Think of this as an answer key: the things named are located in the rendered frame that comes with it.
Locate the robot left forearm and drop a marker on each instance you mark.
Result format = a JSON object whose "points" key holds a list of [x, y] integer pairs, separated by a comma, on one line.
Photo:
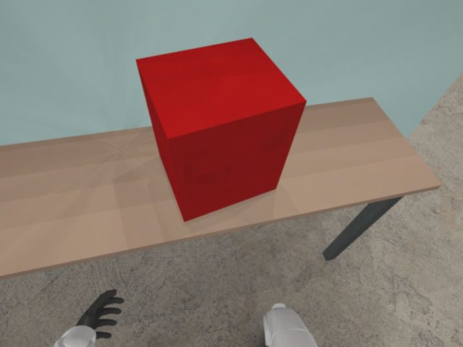
{"points": [[78, 336]]}

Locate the left robot hand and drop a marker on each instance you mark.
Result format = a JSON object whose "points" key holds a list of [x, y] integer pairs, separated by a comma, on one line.
{"points": [[91, 317]]}

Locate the table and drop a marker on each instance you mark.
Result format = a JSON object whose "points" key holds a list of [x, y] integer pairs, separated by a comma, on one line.
{"points": [[77, 199]]}

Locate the carton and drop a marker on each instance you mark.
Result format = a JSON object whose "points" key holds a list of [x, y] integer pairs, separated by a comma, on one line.
{"points": [[224, 118]]}

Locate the right robot thigh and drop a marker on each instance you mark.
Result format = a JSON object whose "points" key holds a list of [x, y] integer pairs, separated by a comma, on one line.
{"points": [[284, 328]]}

